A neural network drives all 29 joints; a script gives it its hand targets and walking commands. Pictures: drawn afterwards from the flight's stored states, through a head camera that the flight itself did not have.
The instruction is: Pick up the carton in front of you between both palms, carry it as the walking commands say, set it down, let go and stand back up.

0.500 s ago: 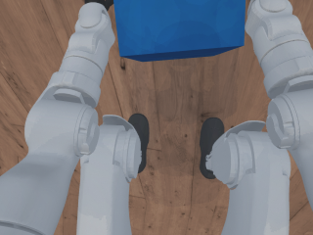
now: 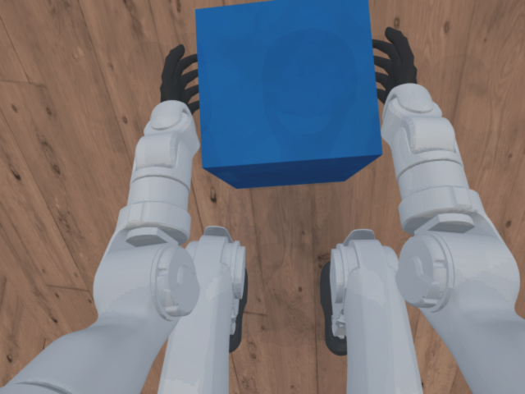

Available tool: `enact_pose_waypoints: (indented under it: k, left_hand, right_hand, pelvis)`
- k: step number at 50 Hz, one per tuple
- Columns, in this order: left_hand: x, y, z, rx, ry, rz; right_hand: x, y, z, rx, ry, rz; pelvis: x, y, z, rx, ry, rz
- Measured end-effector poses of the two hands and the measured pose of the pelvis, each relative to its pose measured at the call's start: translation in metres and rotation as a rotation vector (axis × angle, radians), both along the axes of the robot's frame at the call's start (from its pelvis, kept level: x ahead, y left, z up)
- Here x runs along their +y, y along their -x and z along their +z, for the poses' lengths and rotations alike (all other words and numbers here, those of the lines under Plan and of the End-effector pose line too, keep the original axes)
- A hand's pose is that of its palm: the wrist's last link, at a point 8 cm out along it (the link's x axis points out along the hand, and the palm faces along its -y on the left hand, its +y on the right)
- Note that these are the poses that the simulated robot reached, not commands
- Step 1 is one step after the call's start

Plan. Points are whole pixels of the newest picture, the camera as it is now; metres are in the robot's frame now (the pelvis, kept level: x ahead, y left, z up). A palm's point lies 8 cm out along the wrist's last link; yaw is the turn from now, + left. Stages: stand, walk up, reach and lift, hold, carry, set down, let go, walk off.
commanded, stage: reach and lift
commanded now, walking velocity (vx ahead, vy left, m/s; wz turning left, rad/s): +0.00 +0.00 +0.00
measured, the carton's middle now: (285, 113) +0.51 +0.00 -0.14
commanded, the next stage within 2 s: none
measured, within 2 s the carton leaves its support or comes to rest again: neither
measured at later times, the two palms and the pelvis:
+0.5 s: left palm (122, 74) +0.47 +0.16 +0.08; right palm (458, 57) +0.48 -0.14 +0.08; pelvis +0.02 +0.00 +0.12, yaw +0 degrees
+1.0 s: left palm out of the picture +0.43 +0.15 +0.24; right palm out of the picture +0.43 -0.15 +0.24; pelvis +0.07 +0.00 +0.27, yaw +0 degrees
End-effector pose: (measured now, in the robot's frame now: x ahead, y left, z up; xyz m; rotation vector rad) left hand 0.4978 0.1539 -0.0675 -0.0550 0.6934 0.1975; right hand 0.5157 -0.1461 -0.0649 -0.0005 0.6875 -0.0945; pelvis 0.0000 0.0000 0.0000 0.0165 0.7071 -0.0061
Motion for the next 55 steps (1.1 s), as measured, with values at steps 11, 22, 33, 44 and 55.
enact_pose_waypoints:
  k: [11, 22, 33, 44, 55]
  left_hand:
    - [0.008, 0.014, 0.068, 0.001, -0.013, -0.001]
    - [0.003, 0.025, 0.128, -0.011, -0.007, -0.013]
    - [0.003, 0.044, 0.204, -0.006, -0.002, -0.013]
    - [0.001, 0.061, 0.273, -0.003, -0.001, -0.03]
    - [-0.001, 0.079, 0.34, -0.004, -0.004, -0.046]
  right_hand:
    - [0.008, 0.013, 0.065, 0.001, 0.002, 0.012]
    - [0.002, 0.031, 0.124, -0.01, -0.01, -0.014]
    - [0.002, 0.051, 0.199, -0.004, -0.018, -0.021]
    - [0.001, 0.072, 0.27, -0.002, -0.014, -0.036]
    - [-0.001, 0.094, 0.337, -0.003, -0.011, -0.047]
  pelvis:
    - [-0.001, -0.001, 0.058, 0.042, 0.002, 0.006]
    - [0.0, -0.017, 0.109, 0.01, 0.009, 0.007]
    - [-0.001, -0.038, 0.171, -0.089, 0.009, 0.005]
    - [-0.002, -0.059, 0.234, -0.216, 0.013, 0.009]
    - [0.0, -0.081, 0.294, -0.382, 0.014, 0.005]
